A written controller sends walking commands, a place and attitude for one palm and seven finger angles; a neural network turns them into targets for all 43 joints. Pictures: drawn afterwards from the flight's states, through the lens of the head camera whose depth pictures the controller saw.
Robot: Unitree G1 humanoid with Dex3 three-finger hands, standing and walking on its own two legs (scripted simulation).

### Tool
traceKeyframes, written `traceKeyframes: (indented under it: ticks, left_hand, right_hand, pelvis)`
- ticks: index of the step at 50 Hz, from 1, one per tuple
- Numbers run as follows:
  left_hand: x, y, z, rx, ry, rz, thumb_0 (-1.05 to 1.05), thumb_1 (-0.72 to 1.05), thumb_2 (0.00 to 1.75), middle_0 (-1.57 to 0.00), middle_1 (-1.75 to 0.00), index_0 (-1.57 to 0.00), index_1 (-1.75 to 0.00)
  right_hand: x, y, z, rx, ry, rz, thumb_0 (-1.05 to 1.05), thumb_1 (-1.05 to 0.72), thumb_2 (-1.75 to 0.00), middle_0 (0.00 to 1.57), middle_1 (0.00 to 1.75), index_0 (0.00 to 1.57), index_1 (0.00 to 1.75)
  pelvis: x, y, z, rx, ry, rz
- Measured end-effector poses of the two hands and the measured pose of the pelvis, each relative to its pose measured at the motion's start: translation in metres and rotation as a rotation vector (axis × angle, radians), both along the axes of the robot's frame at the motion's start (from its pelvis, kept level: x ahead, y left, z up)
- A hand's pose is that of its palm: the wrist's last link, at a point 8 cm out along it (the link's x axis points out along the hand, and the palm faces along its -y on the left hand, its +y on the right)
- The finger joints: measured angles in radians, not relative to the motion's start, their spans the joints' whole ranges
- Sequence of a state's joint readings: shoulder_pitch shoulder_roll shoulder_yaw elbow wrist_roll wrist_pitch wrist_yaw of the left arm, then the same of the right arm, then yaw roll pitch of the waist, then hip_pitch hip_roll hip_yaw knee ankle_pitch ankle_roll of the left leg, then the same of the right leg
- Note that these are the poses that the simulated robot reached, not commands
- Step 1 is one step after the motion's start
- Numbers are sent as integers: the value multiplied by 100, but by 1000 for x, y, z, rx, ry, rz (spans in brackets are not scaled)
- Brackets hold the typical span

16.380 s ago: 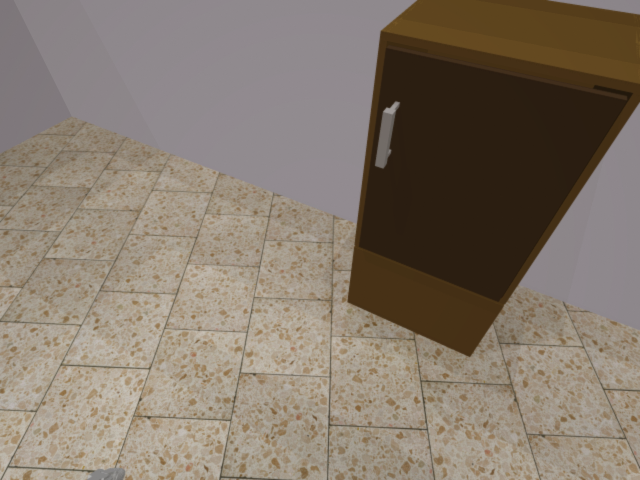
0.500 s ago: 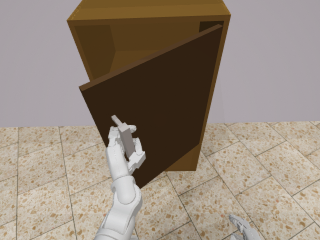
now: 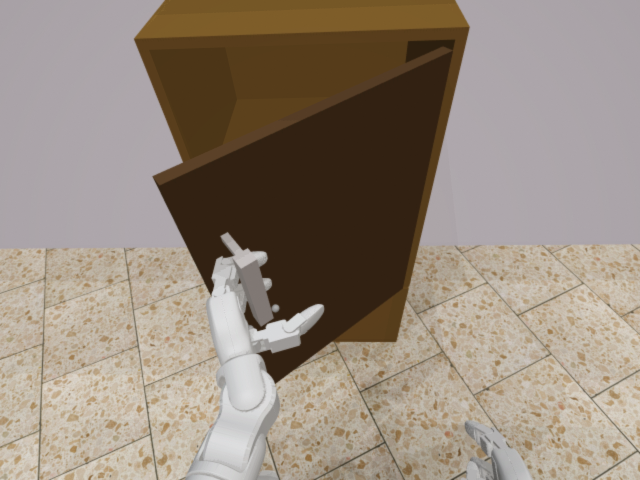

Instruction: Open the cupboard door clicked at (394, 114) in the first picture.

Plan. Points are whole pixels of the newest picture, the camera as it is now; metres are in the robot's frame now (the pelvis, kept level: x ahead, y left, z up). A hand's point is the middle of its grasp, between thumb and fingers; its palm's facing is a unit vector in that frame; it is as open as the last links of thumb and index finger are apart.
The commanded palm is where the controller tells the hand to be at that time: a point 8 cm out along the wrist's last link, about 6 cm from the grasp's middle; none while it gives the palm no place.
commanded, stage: open thumb and fingers to let go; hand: left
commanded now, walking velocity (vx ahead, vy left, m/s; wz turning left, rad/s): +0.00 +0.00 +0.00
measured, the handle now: (246, 280) +0.36 +0.11 +0.06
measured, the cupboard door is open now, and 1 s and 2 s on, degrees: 39 41 41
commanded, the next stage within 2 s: slide the hand sideways off the handle in 0.38 s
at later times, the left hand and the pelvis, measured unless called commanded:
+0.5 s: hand (272, 313) +0.31 +0.07 +0.05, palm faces +0.30 -0.95 -0.03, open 15.1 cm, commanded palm +0.27 +0.11 +0.06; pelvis -0.01 +0.03 -0.01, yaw -1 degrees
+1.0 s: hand (261, 355) +0.26 +0.08 +0.06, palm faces -0.08 -1.00 +0.00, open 16.3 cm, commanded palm +0.23 +0.14 +0.06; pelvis -0.02 +0.05 -0.01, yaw -3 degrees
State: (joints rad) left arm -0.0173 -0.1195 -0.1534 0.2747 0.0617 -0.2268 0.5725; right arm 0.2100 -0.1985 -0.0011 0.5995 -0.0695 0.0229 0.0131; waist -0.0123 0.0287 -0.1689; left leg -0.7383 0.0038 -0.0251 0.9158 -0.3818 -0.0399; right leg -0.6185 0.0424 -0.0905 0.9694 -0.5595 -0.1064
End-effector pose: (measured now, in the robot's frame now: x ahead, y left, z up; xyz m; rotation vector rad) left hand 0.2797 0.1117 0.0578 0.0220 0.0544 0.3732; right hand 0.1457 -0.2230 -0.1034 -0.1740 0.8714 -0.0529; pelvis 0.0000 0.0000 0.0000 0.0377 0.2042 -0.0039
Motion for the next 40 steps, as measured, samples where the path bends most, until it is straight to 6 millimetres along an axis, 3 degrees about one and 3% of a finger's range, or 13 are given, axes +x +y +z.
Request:
traceKeyframes:
  ticks: [6, 12, 19, 26, 33, 40]
  left_hand:
    - [-5, 6, -2, -1, -3, -1, 0, -34, 37, -31, -117, -32, -117]
    - [-5, 6, -3, -3, -14, -28, -1, -45, 32, -27, -97, -30, -98]
    - [-3, 4, -3, 3, -15, -61, -1, -49, 30, -24, -68, -26, -68]
    - [-4, 7, -3, 4, -11, -82, -2, -50, 30, -32, -52, -30, -60]
    - [-18, 18, -6, 26, -65, -486, -2, -50, 30, -22, -39, -16, -43]
    - [-22, 12, -5, -49, -63, -482, -2, -50, 30, -17, -32, -16, -34]
  right_hand:
    - [-2, 6, 0, -3, -6, -5, 1, -91, -90, 20, 30, 20, 30]
    - [-5, 13, 1, -9, -16, -8, 1, -91, -90, 20, 30, 20, 30]
    - [-7, 24, 2, -5, -33, -10, 1, -91, -90, 20, 30, 20, 30]
    - [-10, 35, 2, 8, -43, 5, 1, -91, -90, 20, 30, 20, 30]
    - [-25, 36, 1, 13, -44, -25, 1, -91, -90, 20, 30, 20, 30]
    - [-39, 37, 5, -2, -33, -51, 1, -91, -90, 20, 30, 20, 30]
  pelvis:
    - [0, 6, -1, -7, 0, -1]
    - [-4, 14, -3, -17, 1, -3]
    - [-8, 22, -5, -28, -2, -9]
    - [-13, 29, -6, -36, -10, -9]
    - [-21, 37, -8, -46, -23, -4]
    - [-24, 47, -6, -46, -32, -25]
